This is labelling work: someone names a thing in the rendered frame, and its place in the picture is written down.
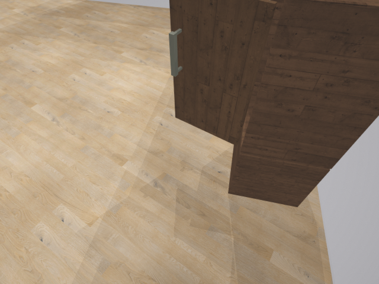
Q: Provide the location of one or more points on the cupboard door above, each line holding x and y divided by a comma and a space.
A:
220, 50

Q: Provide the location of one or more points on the handle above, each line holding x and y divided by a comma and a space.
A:
174, 52

